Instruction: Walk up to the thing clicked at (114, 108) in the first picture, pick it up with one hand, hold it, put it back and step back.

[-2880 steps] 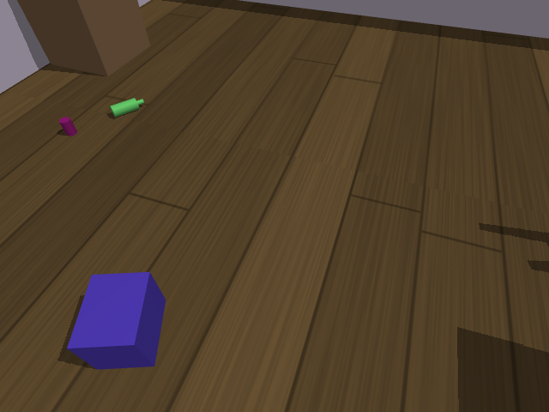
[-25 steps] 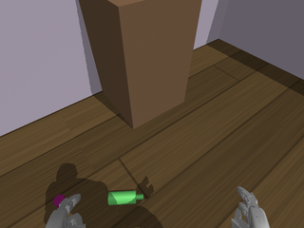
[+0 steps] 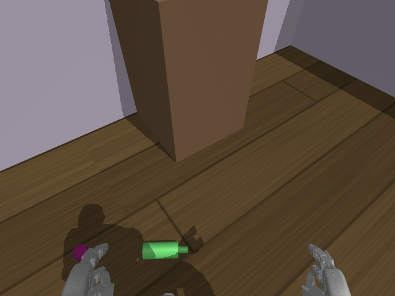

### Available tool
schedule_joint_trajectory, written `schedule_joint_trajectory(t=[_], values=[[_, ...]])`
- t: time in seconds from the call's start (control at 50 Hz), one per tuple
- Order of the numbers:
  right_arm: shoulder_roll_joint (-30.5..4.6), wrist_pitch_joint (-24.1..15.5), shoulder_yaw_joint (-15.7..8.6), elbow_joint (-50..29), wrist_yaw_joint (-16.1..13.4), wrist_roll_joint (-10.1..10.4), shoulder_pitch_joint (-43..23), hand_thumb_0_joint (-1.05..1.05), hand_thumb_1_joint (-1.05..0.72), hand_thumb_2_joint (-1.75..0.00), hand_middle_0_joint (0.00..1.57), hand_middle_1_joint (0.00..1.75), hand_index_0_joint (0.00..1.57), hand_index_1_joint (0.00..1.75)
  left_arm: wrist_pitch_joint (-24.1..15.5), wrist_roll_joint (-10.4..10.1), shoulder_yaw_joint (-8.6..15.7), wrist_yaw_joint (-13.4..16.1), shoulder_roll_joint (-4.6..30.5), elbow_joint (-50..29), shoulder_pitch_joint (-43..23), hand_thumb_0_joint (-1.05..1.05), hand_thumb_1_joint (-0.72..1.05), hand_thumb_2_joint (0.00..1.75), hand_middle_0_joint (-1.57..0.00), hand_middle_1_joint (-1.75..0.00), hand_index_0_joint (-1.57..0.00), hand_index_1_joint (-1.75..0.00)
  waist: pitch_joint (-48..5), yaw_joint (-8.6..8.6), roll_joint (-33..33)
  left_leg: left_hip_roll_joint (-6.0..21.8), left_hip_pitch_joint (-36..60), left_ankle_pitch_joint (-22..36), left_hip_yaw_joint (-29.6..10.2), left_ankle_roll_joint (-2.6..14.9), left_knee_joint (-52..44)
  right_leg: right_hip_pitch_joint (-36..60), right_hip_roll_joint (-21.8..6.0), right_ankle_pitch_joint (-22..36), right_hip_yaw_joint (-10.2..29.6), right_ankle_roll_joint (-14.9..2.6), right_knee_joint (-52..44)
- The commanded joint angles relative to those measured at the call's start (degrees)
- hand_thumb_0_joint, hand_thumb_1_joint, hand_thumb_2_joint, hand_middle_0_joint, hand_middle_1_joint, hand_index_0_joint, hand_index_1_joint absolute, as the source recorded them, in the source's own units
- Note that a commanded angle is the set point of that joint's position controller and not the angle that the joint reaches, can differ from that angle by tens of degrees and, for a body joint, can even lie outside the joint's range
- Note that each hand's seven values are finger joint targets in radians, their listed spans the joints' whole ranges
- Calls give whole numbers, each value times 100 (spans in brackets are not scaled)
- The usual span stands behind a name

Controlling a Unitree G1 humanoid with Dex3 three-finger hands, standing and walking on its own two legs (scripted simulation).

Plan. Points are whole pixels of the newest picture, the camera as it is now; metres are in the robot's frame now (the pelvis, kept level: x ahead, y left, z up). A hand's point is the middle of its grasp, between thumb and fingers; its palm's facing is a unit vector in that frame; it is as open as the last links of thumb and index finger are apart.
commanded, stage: stand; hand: left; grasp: from above
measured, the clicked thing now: (165, 250) +0.44 +0.17 -0.68
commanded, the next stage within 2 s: none
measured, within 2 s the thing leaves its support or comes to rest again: neither
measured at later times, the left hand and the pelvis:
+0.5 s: hand out of the picture +0.04 +0.24 -0.11, palm faces +0.04 -0.95 -0.32, open 7.4 cm; pelvis +0.00 +0.01 +0.06, yaw +0 degrees
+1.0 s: hand out of the picture +0.04 +0.24 -0.10, palm faces +0.03 -0.94 -0.34, open 7.4 cm; pelvis -0.01 +0.00 +0.06, yaw +0 degrees
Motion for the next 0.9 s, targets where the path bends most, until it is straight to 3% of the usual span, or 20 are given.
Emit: schedule_joint_trajectory(t=[0.0,0.02,0.08,0.12,0.18,0.22,0.36,0.4,0.54,0.72,0.88], values=[[-1389,481,-535,172,437,-355,-547,0,-90,-90,20,30,20,30,-1532,462,479,106,1181,1658,-801,0,90,90,-20,-30,-20,-30,-146,157,-355,59,1225,1897,-187,429,-1350,1053,-436,1416,814,-553,-1370],[-1281,508,-518,376,544,-218,-457,0,-90,-90,20,30,20,30,-1615,462,458,76,1137,1873,-935,0,90,90,-20,-30,-20,-30,-330,161,-230,63,1457,1978,-133,411,-1443,1250,-511,1677,803,-510,-1297],[-1207,584,-552,629,716,-14,-655,0,-90,-90,20,30,20,30,-1670,338,487,48,1055,2624,-1146,0,90,90,-20,-30,-20,-30,-197,282,-211,132,1810,1916,-272,402,-1781,1163,-429,1470,594,-320,-1522],[-1144,662,-554,863,759,-9,-727,0,-90,-90,20,30,20,30,-1757,346,473,69,1069,3154,-1296,0,90,90,-20,-30,-20,-30,-59,246,-341,142,1901,1856,-285,389,-1950,1248,-472,1500,627,-294,-1759],[-1194,755,-572,1185,735,-20,-650,0,-90,-90,20,30,20,30,-1886,313,487,77,1055,3733,-1389,0,90,90,-20,-30,-20,-30,-54,198,-149,180,2228,2201,-276,369,-2127,1523,-493,1997,596,-253,-1950],[-1213,824,-572,1348,707,-18,-637,0,-90,-90,20,30,20,30,-1915,287,478,81,1037,4085,-1437,0,90,90,-20,-30,-20,-30,184,180,22,267,2146,1948,-419,385,-2494,1668,-447,1836,528,-214,-2137],[-1329,918,-533,1909,629,38,-683,0,-90,-90,20,30,20,30,-1944,248,453,92,1081,5107,-1415,0,90,90,-20,-30,-20,-30,489,172,64,413,2563,1995,-533,307,-3381,2236,-462,1966,480,-168,-2832],[-1348,932,-522,2043,630,60,-727,0,-90,-90,20,30,20,30,-1946,240,433,89,1066,5350,-1386,0,90,90,-20,-30,-20,-30,646,193,129,425,2596,1708,-556,272,-3621,2337,-467,1839,472,-143,-3023],[-1366,947,-508,2415,625,126,-688,0,-90,-90,20,30,20,30,-1975,235,408,83,1196,5859,-1484,0,90,90,-20,-30,-20,-30,687,141,-94,415,3021,2013,-412,190,-3852,2557,-588,2073,550,-134,-3456],[-1422,1007,-485,2658,660,117,-814,0,-90,-90,20,30,20,30,-1968,241,383,53,1269,6164,-1583,0,90,90,-20,-30,-20,-30,992,144,-130,429,2773,1269,-466,163,-4158,2551,-591,1568,544,-112,-3750],[-1418,1005,-441,2767,703,142,-876,0,-90,-90,20,30,20,30,-2012,217,382,32,1394,6269,-1669,0,90,90,-20,-30,-20,-30,922,112,-199,438,2968,1482,-397,152,-4091,2497,-648,1599,622,-110,-3916]])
